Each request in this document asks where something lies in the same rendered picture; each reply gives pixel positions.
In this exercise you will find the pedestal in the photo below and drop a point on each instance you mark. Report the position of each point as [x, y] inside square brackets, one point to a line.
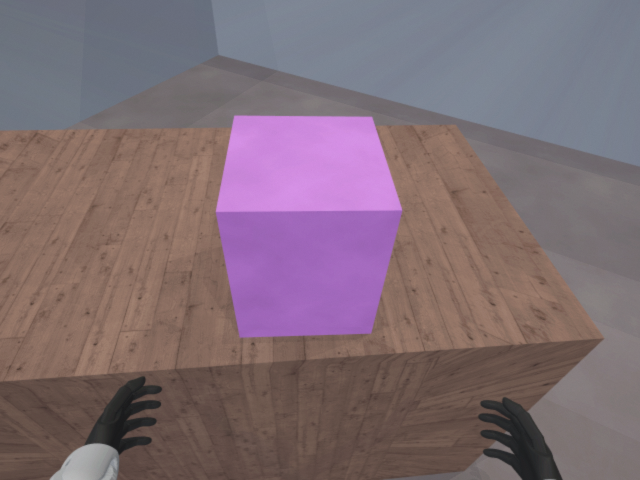
[112, 268]

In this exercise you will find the robot left forearm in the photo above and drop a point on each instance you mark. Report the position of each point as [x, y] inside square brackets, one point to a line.
[90, 462]

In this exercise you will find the robot left hand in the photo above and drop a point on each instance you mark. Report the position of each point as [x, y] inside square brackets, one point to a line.
[112, 425]

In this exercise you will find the robot right hand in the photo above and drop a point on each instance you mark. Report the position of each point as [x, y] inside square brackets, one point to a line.
[533, 460]

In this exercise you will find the carton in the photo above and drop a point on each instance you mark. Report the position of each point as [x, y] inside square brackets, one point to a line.
[308, 215]

